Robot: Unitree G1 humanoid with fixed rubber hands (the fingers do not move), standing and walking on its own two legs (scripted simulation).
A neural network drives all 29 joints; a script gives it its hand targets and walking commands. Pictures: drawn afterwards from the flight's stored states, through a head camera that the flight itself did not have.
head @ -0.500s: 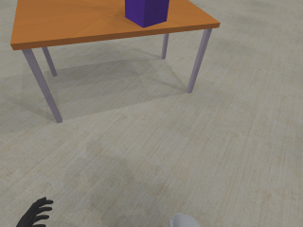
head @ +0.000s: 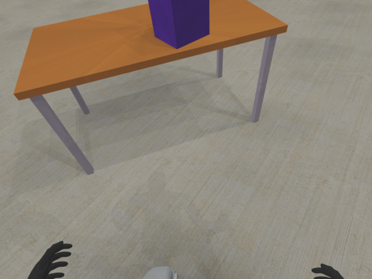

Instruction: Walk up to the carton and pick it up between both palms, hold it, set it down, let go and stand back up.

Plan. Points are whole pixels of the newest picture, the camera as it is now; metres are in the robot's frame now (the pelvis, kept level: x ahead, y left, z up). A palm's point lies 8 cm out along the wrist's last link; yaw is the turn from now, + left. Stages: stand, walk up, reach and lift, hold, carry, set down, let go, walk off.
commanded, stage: walk up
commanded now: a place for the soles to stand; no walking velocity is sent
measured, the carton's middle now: (179, 9) +1.25 +0.04 +0.07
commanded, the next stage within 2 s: none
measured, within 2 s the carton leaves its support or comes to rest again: neither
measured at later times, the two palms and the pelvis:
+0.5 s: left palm (63, 251) +0.22 +0.33 -0.10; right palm (327, 232) +0.23 -0.29 -0.07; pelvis +0.12 +0.01 -0.02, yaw +6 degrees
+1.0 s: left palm (94, 192) +0.34 +0.27 -0.04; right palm (320, 171) +0.41 -0.35 -0.10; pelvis +0.27 -0.07 -0.01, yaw +6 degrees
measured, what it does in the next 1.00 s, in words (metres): walks ahead: left foot, then right foot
